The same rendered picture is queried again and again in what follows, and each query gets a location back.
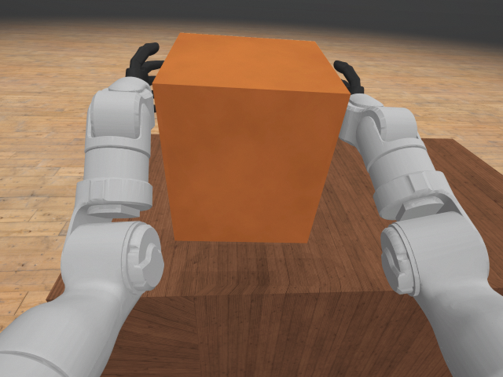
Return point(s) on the left robot hand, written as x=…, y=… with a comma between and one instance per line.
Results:
x=139, y=68

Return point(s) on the pedestal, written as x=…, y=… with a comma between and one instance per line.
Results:
x=318, y=309

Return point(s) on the robot left upper arm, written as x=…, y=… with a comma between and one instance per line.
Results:
x=106, y=267

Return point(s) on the carton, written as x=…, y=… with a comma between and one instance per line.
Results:
x=248, y=127

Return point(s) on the right robot hand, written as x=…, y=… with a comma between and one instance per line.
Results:
x=353, y=84

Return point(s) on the robot right upper arm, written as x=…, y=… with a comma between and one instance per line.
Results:
x=439, y=260

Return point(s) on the left robot forearm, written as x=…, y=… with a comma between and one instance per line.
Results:
x=117, y=151

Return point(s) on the right robot forearm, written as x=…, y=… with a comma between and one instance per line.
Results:
x=406, y=183

